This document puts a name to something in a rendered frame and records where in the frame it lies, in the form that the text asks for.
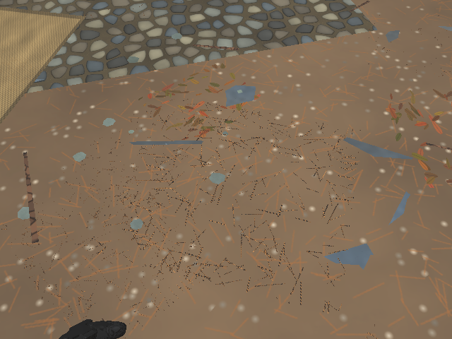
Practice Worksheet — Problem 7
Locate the robot left hand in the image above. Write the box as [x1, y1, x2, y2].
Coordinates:
[59, 319, 126, 339]

